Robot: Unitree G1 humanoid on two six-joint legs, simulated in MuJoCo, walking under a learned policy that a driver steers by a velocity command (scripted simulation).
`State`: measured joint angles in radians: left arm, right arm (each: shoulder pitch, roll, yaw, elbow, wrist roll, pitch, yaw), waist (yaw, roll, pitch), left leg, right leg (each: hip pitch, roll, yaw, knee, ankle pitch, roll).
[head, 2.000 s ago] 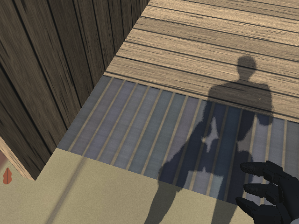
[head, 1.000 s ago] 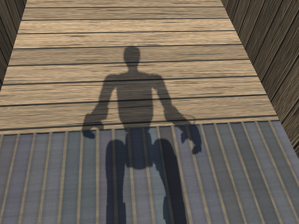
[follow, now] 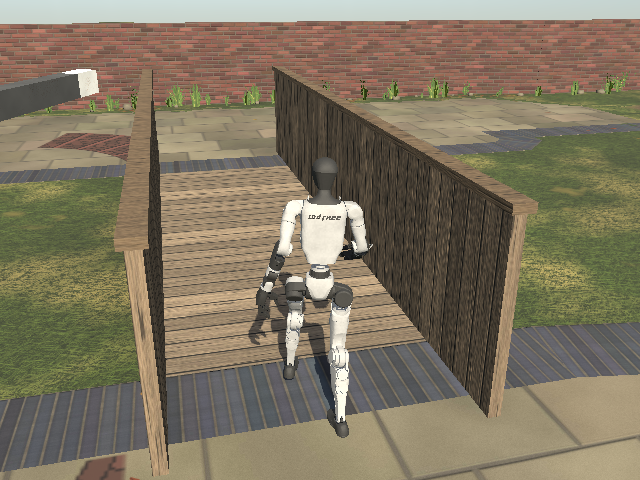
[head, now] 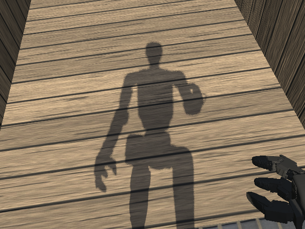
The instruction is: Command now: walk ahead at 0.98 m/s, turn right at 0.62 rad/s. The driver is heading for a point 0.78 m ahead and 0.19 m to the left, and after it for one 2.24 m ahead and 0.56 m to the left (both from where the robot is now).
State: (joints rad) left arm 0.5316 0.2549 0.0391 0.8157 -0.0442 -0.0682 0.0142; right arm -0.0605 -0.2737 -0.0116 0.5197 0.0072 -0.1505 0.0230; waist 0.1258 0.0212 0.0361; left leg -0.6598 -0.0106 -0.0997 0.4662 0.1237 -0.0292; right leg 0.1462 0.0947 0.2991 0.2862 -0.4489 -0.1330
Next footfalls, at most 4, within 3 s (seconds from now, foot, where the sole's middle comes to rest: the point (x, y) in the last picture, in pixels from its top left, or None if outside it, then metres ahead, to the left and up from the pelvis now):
0.04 left None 0.27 0.13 -0.76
0.42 right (225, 199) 0.58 -0.16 -0.76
0.86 left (147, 133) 0.89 0.22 -0.76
1.34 right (138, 68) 1.36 0.34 -0.76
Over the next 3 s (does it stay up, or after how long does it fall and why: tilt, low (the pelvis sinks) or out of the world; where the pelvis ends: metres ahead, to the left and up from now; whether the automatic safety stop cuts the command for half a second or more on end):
stays up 2.36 0.50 0.02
